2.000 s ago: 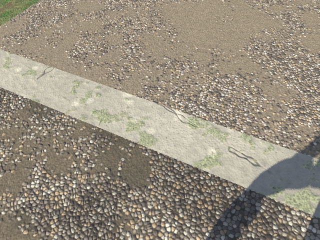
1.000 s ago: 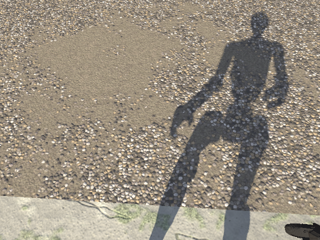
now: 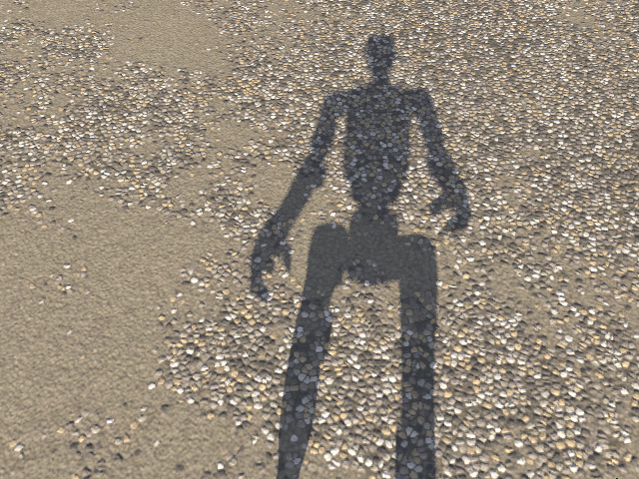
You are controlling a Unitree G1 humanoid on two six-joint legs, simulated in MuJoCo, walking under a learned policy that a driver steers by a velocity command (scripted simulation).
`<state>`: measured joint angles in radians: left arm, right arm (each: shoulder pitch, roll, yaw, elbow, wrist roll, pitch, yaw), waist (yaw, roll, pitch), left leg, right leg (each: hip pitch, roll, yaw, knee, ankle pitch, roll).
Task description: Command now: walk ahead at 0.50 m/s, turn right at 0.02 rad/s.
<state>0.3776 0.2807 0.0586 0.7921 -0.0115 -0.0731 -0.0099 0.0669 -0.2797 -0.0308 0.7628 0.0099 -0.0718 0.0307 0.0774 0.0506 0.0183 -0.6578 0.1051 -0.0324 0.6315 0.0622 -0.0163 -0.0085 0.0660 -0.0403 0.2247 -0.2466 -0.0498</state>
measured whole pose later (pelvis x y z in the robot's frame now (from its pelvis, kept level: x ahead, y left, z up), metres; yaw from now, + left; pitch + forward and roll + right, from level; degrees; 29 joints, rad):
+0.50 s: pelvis +0.28 +0.05 +0.00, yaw +0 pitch +1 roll +1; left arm 0.11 0.28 0.05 0.73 -0.01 -0.06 -0.01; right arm 0.34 -0.27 -0.04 0.88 0.01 -0.08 0.01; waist -0.08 -0.04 0.02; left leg -0.05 -0.07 0.04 0.22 -0.20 0.06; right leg -0.67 -0.12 0.05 0.69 0.03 0.01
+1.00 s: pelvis +0.55 +0.00 +0.00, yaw +12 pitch +0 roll -2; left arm 0.31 0.26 0.07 0.87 0.01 -0.10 0.00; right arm 0.17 -0.30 -0.07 0.79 0.02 -0.02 0.01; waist 0.05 0.05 0.03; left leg -0.69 0.12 -0.06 0.88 -0.05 0.00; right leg -0.03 0.03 -0.20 0.24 -0.22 -0.03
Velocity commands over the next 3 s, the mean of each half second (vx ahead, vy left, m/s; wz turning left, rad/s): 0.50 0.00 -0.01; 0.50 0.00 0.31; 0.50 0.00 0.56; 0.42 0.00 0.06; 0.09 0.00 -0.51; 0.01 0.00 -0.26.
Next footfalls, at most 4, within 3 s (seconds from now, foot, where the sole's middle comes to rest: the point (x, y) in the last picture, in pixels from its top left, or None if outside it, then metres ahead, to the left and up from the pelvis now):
0.12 left None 0.26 0.14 -0.78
0.66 right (412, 446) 0.56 -0.10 -0.78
1.20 left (284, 339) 0.79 0.19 -0.78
1.70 right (313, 228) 1.14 0.16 -0.78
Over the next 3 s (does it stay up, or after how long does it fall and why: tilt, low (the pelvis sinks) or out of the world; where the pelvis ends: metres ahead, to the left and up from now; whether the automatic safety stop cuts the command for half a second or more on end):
stays up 1.16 0.24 -0.01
